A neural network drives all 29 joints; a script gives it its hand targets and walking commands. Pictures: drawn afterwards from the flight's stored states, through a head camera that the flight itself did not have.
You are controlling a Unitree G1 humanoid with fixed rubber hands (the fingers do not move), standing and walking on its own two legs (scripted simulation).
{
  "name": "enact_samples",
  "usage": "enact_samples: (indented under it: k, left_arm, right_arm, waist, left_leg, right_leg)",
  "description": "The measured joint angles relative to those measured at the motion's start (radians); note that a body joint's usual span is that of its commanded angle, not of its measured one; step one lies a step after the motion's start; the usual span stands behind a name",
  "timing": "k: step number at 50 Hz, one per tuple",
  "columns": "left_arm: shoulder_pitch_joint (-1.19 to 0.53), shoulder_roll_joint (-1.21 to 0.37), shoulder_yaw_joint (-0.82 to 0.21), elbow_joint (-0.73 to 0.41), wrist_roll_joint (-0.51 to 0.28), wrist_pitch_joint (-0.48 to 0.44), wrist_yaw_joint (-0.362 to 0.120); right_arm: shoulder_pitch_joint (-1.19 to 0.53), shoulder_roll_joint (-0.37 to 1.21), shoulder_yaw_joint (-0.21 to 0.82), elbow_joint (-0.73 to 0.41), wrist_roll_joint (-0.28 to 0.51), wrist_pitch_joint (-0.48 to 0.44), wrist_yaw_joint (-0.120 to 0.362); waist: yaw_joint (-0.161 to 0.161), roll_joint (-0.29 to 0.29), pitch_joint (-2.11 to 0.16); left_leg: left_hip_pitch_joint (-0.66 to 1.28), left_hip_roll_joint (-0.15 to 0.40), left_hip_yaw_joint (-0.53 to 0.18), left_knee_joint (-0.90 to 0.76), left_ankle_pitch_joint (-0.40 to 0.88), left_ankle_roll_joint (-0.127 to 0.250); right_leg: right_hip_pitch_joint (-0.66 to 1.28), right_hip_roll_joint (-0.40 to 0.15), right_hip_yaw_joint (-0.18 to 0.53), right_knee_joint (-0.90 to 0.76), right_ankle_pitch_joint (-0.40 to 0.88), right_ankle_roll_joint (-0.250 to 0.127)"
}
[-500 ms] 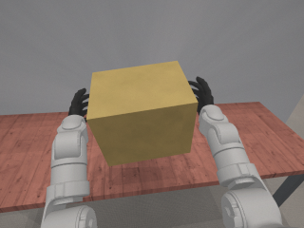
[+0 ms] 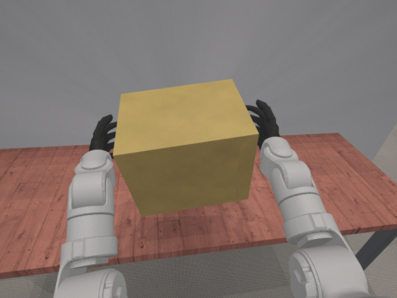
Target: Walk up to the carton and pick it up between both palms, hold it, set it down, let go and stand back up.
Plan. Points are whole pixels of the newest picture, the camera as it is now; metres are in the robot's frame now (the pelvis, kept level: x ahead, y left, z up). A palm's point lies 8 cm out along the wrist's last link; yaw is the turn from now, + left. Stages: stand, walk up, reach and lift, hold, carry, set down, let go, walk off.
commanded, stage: hold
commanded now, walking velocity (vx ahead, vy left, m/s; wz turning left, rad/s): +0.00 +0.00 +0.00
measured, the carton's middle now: (186, 148) +0.40 +0.03 +0.16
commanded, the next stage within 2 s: set down in 1.68 s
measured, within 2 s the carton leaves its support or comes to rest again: neither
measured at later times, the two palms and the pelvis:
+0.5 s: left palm (99, 156) +0.34 +0.19 +0.18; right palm (268, 143) +0.36 -0.13 +0.21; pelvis -0.01 +0.00 +0.00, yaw +0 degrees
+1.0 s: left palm (100, 153) +0.35 +0.19 +0.19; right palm (268, 139) +0.37 -0.14 +0.21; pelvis +0.00 +0.00 +0.00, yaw +0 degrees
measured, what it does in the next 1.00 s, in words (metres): stands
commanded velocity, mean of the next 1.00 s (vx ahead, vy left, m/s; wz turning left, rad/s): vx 0.00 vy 0.00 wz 0.00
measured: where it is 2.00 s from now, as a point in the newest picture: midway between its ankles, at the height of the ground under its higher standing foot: outside the picture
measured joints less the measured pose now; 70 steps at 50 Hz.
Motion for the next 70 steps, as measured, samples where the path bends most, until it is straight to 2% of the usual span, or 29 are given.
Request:
enact_samples:
  k: [18,39,53,61,70]
  left_arm:
    - [0.000,0.000,0.000,-0.007,0.003,0.021,-0.004]
    - [0.000,0.000,0.000,-0.007,0.005,0.021,-0.002]
    - [0.000,-0.002,0.000,-0.026,0.005,0.019,-0.007]
    - [0.000,-0.002,0.000,-0.026,0.006,0.033,-0.009]
    - [0.000,-0.002,0.000,-0.019,0.019,0.033,-0.008]
  right_arm:
    - [0.001,0.000,0.000,0.007,0.016,0.008,-0.006]
    - [0.000,0.000,0.000,0.037,0.005,0.000,0.004]
    - [0.003,0.001,0.000,-0.021,0.021,0.012,-0.012]
    - [0.003,0.001,0.000,-0.002,0.019,0.013,-0.009]
    - [-0.007,0.001,0.000,0.073,-0.016,-0.008,0.018]
  waist:
    - [0.000,0.008,0.002]
    - [0.000,-0.011,0.003]
    - [0.000,0.002,0.004]
    - [0.000,0.002,0.005]
    - [0.000,-0.008,0.006]
  left_leg:
    - [0.001,0.000,0.000,0.000,0.007,0.000]
    - [0.002,0.000,0.000,0.000,-0.001,0.000]
    - [0.002,0.003,0.000,0.000,0.005,0.000]
    - [0.006,0.003,0.000,0.000,0.010,0.000]
    - [0.009,0.002,0.000,0.000,0.007,0.000]
  right_leg:
    - [0.000,0.000,0.000,0.002,0.007,0.000]
    - [0.000,0.000,0.000,0.004,-0.003,-0.002]
    - [0.003,0.003,0.000,-0.002,0.006,-0.002]
    - [0.003,0.003,0.000,0.004,0.009,-0.002]
    - [0.003,0.002,0.000,0.012,0.001,-0.003]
